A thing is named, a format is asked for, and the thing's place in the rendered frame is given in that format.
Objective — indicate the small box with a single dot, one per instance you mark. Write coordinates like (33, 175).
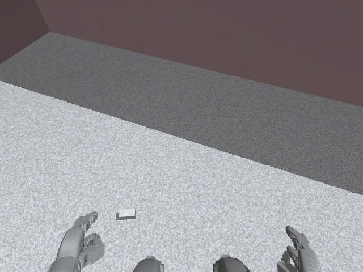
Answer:
(127, 214)

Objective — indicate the right robot hand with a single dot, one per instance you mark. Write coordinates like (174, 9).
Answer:
(305, 259)

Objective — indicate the left robot hand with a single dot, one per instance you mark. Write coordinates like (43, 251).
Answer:
(87, 249)

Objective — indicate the left robot arm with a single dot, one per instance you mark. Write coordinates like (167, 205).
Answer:
(65, 264)

